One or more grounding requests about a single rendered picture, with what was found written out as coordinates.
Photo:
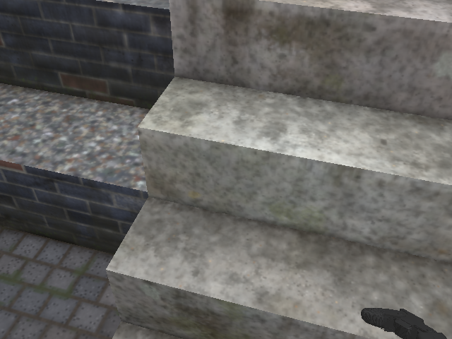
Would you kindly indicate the right robot hand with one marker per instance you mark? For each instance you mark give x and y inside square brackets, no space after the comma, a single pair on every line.
[403,323]

